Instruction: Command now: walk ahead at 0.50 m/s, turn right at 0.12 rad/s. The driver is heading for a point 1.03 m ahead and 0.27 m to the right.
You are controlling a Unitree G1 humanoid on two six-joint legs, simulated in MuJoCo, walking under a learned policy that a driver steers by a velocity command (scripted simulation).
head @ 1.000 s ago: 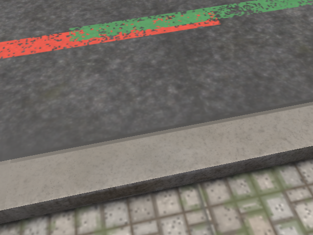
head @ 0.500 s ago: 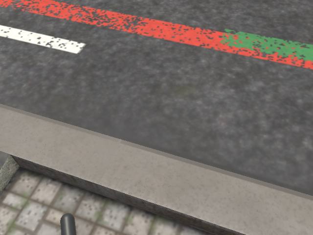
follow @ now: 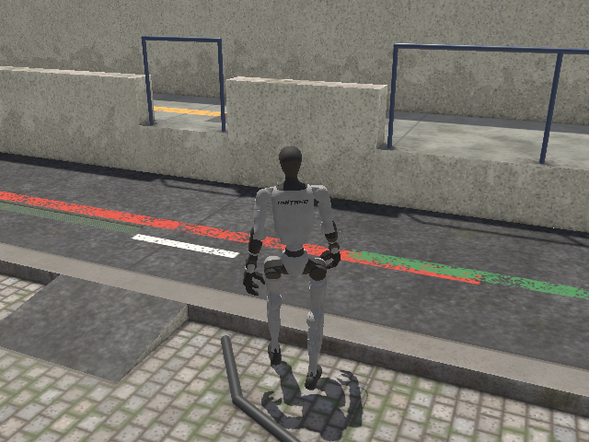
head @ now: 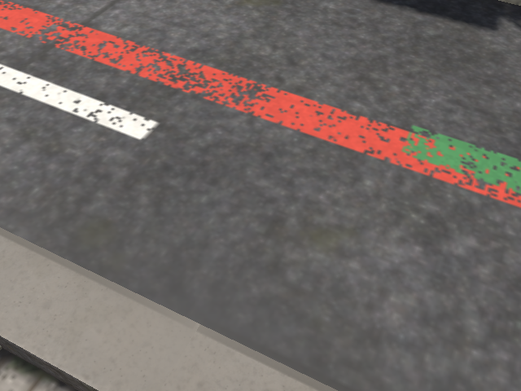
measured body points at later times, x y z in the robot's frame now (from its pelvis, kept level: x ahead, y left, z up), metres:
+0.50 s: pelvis +0.26 -0.01 +0.01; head +0.30 -0.01 +0.46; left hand +0.56 +0.06 -0.06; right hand +0.10 -0.18 -0.12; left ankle +0.12 +0.11 -0.73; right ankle +0.39 -0.10 -0.59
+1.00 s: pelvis +0.56 -0.13 +0.10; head +0.56 -0.14 +0.55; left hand +0.64 +0.10 -0.03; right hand +0.69 -0.42 +0.04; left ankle +0.79 -0.10 -0.59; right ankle +0.39 -0.09 -0.62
